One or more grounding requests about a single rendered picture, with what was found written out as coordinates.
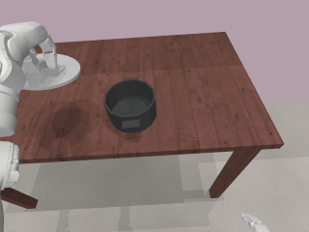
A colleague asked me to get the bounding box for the robot left forearm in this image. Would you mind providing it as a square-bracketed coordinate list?
[0, 28, 30, 137]

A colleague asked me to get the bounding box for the knob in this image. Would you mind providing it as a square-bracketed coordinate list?
[36, 54, 45, 61]

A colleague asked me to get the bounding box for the robot right hand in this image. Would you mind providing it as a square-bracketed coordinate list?
[240, 213, 269, 232]

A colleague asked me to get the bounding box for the pot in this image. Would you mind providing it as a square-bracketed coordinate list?
[103, 77, 156, 133]

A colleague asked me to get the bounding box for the lid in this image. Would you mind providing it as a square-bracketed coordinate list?
[21, 53, 81, 91]

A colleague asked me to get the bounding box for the table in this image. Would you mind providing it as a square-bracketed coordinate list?
[0, 32, 285, 209]

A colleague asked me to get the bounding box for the left robot upper arm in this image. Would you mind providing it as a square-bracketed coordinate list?
[0, 141, 19, 232]

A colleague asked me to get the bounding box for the robot left hand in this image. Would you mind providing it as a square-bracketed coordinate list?
[0, 21, 58, 74]

